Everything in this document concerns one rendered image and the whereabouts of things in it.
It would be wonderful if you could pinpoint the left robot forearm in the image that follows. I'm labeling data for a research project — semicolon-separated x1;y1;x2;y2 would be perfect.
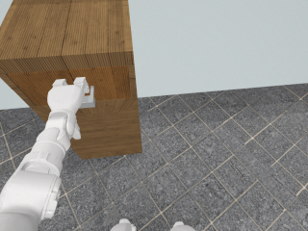
0;109;76;210

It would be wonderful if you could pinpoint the left robot hand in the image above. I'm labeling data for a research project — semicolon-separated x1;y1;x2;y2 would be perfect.
47;77;90;140

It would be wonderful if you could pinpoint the cabinet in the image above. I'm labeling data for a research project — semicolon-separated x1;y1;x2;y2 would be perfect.
0;0;142;160

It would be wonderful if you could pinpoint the left robot shin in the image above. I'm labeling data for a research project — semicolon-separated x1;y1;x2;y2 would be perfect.
119;218;131;224

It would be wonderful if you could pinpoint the drawer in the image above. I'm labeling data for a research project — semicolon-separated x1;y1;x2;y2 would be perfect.
8;65;131;106

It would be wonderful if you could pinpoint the handle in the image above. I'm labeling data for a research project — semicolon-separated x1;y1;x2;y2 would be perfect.
79;86;95;109

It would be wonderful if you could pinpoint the robot shin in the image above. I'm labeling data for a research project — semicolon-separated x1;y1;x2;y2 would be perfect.
172;221;184;228
119;218;131;224

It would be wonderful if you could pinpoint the right robot shin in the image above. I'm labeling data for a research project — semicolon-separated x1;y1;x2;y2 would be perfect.
172;221;184;228

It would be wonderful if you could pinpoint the robot left upper arm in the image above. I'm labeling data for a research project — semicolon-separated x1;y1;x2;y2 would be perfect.
0;169;62;231

